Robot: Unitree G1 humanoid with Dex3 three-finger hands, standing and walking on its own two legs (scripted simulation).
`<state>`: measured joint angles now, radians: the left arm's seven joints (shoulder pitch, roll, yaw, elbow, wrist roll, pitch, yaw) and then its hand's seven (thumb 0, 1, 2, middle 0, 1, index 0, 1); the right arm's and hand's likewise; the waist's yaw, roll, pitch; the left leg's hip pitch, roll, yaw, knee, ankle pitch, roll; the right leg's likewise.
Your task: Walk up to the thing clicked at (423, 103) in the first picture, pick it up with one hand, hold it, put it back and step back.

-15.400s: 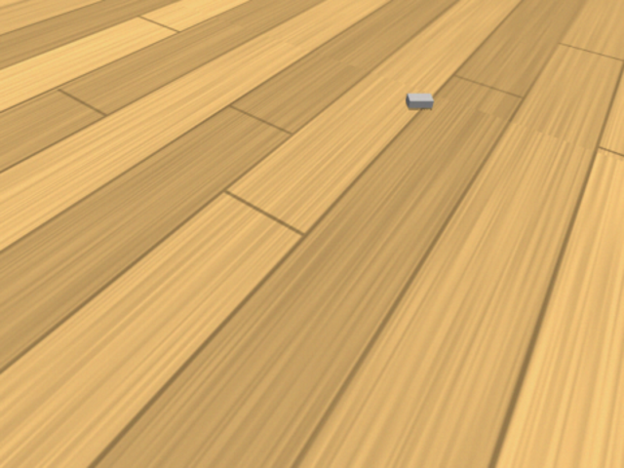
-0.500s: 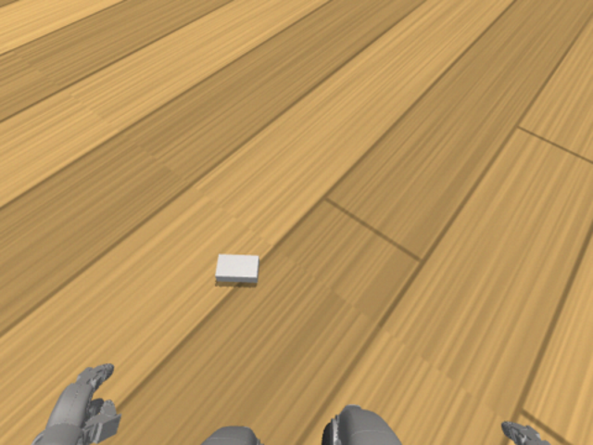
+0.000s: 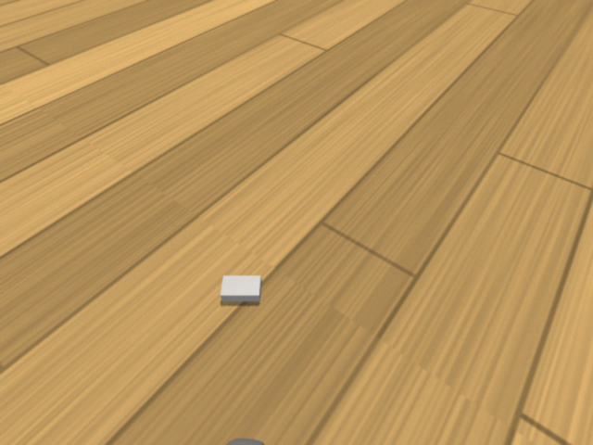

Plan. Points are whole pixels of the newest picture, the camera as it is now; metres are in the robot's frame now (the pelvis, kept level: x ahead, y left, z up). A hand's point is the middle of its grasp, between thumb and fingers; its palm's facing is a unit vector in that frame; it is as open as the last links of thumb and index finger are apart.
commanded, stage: walk up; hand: left
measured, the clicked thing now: (241, 288) +0.74 +0.26 -0.74
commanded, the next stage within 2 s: stand in 0.78 s
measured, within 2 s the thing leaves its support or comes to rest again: neither
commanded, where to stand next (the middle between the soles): +0.37 +0.00 m, yaw +2 degrees
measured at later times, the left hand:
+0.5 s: hand out of the picture +0.12 +0.27 -0.14, palm faces +0.05 -0.94 -0.35, open 7.4 cm
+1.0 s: hand out of the picture +0.08 +0.27 -0.14, palm faces +0.02 -0.94 -0.33, open 7.4 cm
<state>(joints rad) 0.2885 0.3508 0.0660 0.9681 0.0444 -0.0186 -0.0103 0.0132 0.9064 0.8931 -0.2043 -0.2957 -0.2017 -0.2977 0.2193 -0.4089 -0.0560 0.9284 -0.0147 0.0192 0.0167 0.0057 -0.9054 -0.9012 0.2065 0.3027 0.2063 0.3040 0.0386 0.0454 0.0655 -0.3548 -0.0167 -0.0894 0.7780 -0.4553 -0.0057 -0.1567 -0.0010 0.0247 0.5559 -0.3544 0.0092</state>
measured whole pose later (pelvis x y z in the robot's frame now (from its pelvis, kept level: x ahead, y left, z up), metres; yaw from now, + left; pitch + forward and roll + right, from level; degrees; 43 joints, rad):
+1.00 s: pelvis +0.01 +0.01 +0.02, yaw +1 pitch -3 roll +0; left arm 0.09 0.35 0.01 1.13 0.01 -0.01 0.00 0.01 0.91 0.89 -0.20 -0.30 -0.20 -0.30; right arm 0.04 -0.34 0.00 1.08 0.00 -0.01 0.01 0.00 -0.91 -0.90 0.21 0.30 0.21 0.30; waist 0.02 -0.01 0.08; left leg -0.15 -0.02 -0.05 0.38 -0.17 0.01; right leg -0.06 -0.03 0.00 0.34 -0.23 0.03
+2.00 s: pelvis +0.04 +0.02 +0.01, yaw +3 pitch -2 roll -2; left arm 0.25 0.38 0.07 1.01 0.04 -0.04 -0.04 0.01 0.91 0.89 -0.20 -0.30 -0.20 -0.30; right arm 0.21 -0.41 -0.07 1.04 -0.03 -0.02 0.06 0.01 -0.91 -0.90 0.21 0.30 0.21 0.30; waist 0.03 0.02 0.05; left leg -0.35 0.04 -0.01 0.67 -0.39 0.02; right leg -0.04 -0.01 -0.02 0.37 -0.29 0.00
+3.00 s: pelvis +0.29 +0.01 -0.01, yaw +1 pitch -1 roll -1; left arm 0.16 0.40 0.03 0.92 -0.01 0.02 -0.01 0.01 0.91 0.89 -0.20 -0.30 -0.20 -0.30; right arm 0.16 -0.38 -0.01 0.88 -0.01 -0.04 -0.01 0.00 -0.90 -0.90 0.21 0.30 0.21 0.30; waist 0.02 -0.03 0.13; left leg -0.40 0.05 0.03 0.71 -0.28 0.00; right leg -0.27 -0.02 0.01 0.71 -0.44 -0.03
